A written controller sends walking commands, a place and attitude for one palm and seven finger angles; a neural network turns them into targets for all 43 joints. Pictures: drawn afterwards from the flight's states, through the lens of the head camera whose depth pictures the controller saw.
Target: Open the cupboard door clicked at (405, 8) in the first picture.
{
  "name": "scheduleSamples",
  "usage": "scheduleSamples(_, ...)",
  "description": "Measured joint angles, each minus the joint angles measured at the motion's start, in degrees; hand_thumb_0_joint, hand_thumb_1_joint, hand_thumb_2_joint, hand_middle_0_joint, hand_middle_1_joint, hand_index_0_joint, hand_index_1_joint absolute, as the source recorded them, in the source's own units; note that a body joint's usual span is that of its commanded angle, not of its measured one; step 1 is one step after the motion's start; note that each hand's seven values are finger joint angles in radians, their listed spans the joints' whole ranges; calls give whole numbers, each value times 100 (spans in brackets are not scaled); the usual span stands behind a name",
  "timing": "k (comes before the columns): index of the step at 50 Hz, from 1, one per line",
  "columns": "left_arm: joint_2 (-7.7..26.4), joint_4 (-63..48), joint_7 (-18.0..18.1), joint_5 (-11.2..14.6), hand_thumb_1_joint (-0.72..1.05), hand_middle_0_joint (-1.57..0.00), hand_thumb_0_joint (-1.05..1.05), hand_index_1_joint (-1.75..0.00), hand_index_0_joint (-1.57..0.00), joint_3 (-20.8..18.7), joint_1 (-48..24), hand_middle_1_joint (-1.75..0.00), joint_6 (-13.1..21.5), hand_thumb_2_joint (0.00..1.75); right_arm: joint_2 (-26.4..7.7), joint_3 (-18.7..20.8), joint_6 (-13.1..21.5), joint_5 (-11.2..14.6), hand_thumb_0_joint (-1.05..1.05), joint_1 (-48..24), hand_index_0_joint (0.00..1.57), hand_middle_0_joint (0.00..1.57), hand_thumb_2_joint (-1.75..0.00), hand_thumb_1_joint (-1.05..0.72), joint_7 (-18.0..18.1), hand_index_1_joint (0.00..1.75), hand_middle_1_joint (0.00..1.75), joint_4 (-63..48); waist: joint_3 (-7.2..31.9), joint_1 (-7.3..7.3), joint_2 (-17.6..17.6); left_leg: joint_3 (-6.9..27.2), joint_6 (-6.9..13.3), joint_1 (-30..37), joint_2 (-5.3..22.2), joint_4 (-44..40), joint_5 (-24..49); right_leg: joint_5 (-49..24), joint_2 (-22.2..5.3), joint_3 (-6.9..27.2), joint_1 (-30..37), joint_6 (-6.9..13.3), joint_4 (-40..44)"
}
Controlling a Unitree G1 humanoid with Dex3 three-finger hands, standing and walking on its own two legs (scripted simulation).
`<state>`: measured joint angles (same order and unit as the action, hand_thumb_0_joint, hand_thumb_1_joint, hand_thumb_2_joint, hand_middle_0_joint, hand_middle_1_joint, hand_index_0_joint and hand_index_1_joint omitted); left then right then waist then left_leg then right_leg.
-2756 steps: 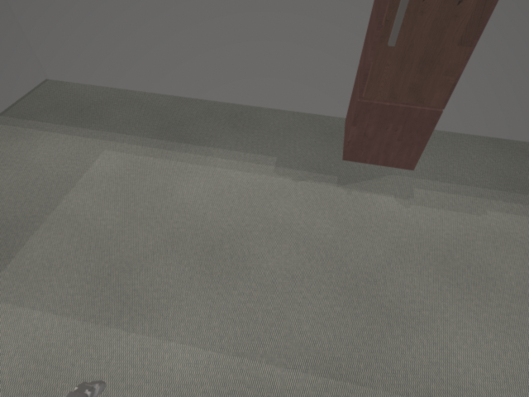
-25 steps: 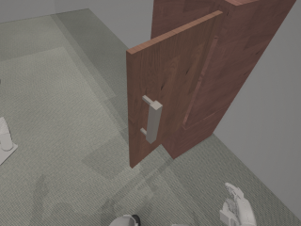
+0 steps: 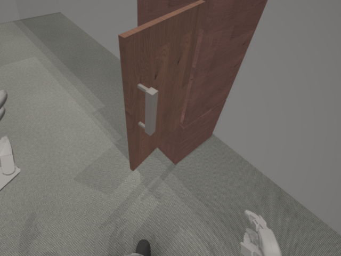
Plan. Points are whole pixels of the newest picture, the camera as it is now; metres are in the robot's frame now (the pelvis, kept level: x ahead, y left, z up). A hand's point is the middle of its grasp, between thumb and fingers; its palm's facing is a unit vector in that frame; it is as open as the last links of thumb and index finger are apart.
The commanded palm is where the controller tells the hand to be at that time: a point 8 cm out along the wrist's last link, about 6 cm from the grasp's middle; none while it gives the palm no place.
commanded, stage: stop stepping back and stand still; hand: left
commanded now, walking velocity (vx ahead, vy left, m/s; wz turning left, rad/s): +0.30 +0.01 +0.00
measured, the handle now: (145, 110) +0.52 +0.08 +0.02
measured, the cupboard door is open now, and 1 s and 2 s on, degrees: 100 100 100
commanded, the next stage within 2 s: let the arm hang, fingers relaxed in 0.60 s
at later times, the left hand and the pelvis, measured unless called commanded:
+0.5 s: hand out of the picture +0.11 +0.27 +0.18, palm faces +0.44 -0.73 -0.52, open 7.4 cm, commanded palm +0.05 +0.32 +0.18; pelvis -0.07 +0.01 +0.00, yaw +4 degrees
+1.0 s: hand out of the picture -0.02 +0.19 -0.17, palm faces +0.22 -0.96 -0.20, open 6.9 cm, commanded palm none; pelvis -0.06 +0.01 -0.01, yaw +9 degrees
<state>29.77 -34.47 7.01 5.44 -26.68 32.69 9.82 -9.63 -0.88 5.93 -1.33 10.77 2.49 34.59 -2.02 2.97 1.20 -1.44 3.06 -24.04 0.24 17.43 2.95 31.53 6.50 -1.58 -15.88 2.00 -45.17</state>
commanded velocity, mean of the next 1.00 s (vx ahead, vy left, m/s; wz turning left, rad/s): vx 0.10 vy -0.02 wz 0.00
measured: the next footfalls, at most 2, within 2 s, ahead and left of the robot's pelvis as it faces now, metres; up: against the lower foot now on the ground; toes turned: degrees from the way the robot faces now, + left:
right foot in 0.06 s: -0.02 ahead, -0.06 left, +0.00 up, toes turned +5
left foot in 0.28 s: -0.02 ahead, +0.15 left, +0.00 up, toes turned +9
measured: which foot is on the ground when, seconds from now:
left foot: down 0.00-0.04, up 0.06-0.26, down 0.28-1.00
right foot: up 0.00-0.04, down 0.06-1.00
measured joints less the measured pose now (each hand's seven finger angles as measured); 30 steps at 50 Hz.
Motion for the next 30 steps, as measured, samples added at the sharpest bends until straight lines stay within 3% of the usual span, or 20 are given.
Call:
scheduleSamples(2,55,-175,24,-11,89,-21,1,-30,-21,-27,349,-31,-45,90,-63,58,-9,7,2,166,21,21,-90,-90,-1,30,30,-99,119,19,-21,4,-189,-149,-75,14,-350,-38,-48,-213,430,97,1037)
scheduleSamples(3,116,-279,41,-35,89,-21,1,-30,-21,-89,512,-31,-51,90,-95,79,-28,25,2,212,21,21,-90,-90,3,30,30,-134,167,-27,59,-74,-334,-391,-160,372,-889,-241,-159,-204,578,180,1590)
scheduleSamples(5,49,-375,28,-86,89,-21,1,-30,-22,-68,642,-31,-68,90,-209,134,-140,15,2,228,21,21,-90,-90,30,30,30,31,192,-213,47,79,-505,-938,-246,2161,-1680,-1286,-273,-230,409,245,1616)
scheduleSamples(7,-135,-174,54,-162,89,-21,1,-30,-22,33,527,-31,-56,90,-252,165,-251,46,2,363,20,21,-90,-90,106,30,30,314,389,-381,81,129,-528,-1076,-249,3570,-1915,-1415,-390,-223,348,209,1556)
scheduleSamples(8,-254,29,91,-210,89,-22,1,-30,-22,78,388,-31,-44,90,-258,160,-277,62,2,457,20,21,-90,-90,161,30,30,421,505,-437,109,89,-503,-944,-184,3803,-1973,-1408,-465,-242,358,146,1603)
scheduleSamples(11,-648,700,228,-337,89,-21,1,-30,-22,215,-253,-31,-67,90,-307,131,-172,81,2,687,20,21,-90,-90,302,30,30,587,716,-478,141,-11,-330,-71,80,3068,-2273,-1497,-657,-374,324,44,1628)
scheduleSamples(13,-892,932,312,-378,89,-21,1,-30,-21,348,-637,-31,-113,90,-406,124,-38,84,2,777,20,21,-90,-90,367,30,30,553,735,-385,31,21,-214,644,242,2002,-2482,-1415,-711,-529,191,-13,1392)
scheduleSamples(14,-971,955,334,-379,89,-21,1,-30,-21,397,-768,-31,-121,90,-444,136,23,87,2,756,20,21,-90,-90,385,30,30,518,683,-304,-24,81,-212,790,268,1635,-2257,-1327,-746,-601,77,-52,1182)
scheduleSamples(16,-958,943,339,-357,89,-21,1,-30,-21,381,-797,-31,-112,90,-330,116,72,106,2,584,20,20,-90,-90,368,30,30,492,452,-198,125,24,-287,783,125,1695,-1982,-997,-790,-374,-53,-121,798)
scheduleSamples(19,-773,739,259,-380,90,-20,1,-30,-21,290,-433,-31,-94,90,-58,43,196,67,2,489,20,20,-90,-90,250,30,30,356,314,-15,197,6,-309,847,65,1520,-1860,-595,-636,-163,-242,-154,247)
scheduleSamples(22,-510,398,212,-380,89,-21,1,-30,-21,194,-6,-31,13,90,131,-68,269,49,2,533,20,20,-90,-90,140,30,30,215,248,-4,127,44,-356,875,117,1327,-1722,-678,-528,-301,-45,-157,753)
scheduleSamples(25,-347,279,193,-395,89,-21,1,-30,-21,122,186,-31,150,90,140,-109,176,47,2,529,21,21,-90,-90,93,30,30,158,206,-93,-115,129,-350,664,230,1689,-2011,-1450,-403,-467,183,101,1419)
scheduleSamples(27,-361,390,180,-378,89,-21,1,-30,-21,162,154,-31,193,90,87,-62,70,85,2,479,21,21,-90,-90,73,30,30,268,230,-213,-201,180,-319,307,171,2622,-2477,-1576,-399,-479,135,268,1381)
scheduleSamples(30,-611,758,184,-368,89,-21,1,-30,-22,259,19,-31,242,90,-66,-3,-11,96,2,424,21,21,-90,-90,84,30,30,444,261,-336,-233,77,-340,-16,81,3524,-2465,-1537,-481,-413,231,270,1501)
